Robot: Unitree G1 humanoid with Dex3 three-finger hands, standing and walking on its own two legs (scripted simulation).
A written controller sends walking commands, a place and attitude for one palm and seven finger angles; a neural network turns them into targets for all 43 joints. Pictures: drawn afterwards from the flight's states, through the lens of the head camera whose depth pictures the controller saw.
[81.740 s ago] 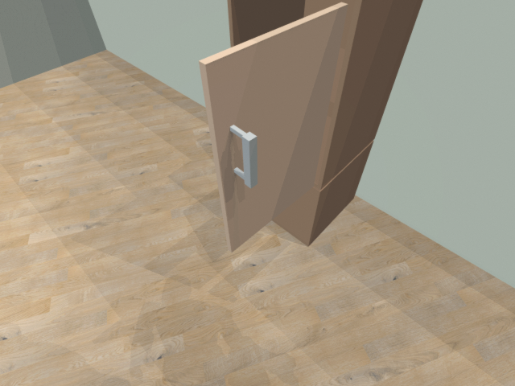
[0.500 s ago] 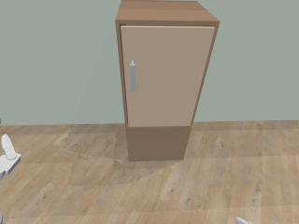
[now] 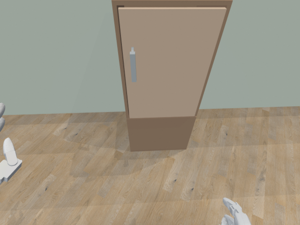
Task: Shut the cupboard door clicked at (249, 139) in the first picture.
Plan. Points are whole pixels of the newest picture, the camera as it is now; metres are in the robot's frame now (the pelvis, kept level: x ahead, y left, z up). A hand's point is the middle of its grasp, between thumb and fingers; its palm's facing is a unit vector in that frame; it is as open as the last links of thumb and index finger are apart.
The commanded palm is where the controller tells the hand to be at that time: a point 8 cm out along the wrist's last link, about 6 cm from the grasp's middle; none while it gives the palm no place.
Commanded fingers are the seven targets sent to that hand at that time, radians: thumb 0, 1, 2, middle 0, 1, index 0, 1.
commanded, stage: stop stepping back and stand still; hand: left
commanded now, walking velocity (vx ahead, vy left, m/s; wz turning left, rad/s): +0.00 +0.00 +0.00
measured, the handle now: (133, 64) +0.71 +0.12 +0.04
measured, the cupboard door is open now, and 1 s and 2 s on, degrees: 0 0 0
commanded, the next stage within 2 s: let the arm hang, fingers relaxed in 0.06 s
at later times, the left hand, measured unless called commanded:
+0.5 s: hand out of the picture +0.01 +0.19 -0.17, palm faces +0.01 -0.99 -0.17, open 7.1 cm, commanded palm none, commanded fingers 0.00 0.90 0.90 -0.20 -0.30 -0.20 -0.30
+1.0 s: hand out of the picture -0.05 +0.20 -0.17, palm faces +0.05 -0.98 -0.18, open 7.4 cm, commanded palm none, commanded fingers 0.00 0.90 0.90 -0.20 -0.30 -0.20 -0.30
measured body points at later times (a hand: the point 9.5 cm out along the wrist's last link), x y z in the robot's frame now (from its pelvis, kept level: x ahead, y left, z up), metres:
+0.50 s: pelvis -0.03 +0.02 +0.00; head -0.01 +0.03 +0.45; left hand +0.01 +0.25 -0.16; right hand +0.04 -0.24 -0.13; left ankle +0.00 +0.13 -0.74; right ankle +0.00 -0.09 -0.74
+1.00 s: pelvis -0.03 +0.03 +0.01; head -0.04 +0.03 +0.46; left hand -0.05 +0.25 -0.15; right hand -0.05 -0.17 -0.16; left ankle +0.00 +0.13 -0.74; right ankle +0.00 -0.09 -0.74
